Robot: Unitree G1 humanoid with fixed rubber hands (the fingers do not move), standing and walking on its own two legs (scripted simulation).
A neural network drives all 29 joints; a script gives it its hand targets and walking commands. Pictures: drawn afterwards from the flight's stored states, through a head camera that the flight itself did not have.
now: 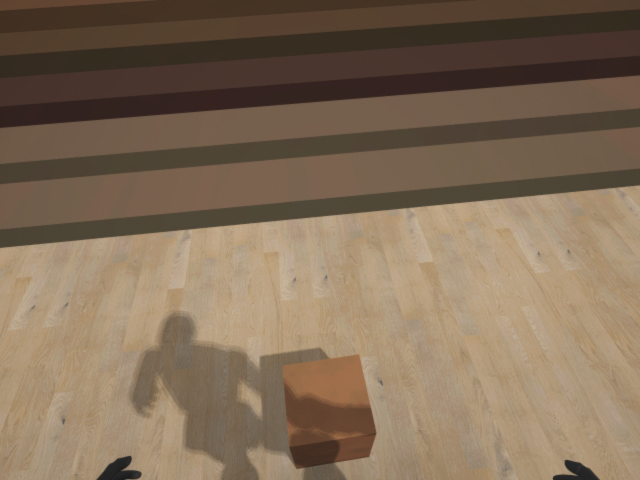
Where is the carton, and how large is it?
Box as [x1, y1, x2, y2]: [283, 354, 375, 468]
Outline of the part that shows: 358,354 283,365 289,447 296,468 365,457 369,455 375,435 375,428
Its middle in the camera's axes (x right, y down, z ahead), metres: +0.02 +0.48 +1.08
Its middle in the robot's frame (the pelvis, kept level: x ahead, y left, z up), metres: +0.39 +0.03 -0.66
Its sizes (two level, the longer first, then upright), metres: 0.210 0.200 0.250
